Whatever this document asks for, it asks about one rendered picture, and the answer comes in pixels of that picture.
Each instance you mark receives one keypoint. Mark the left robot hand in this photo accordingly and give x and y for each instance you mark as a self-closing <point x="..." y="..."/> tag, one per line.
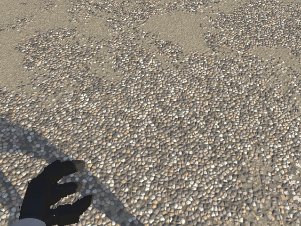
<point x="44" y="191"/>

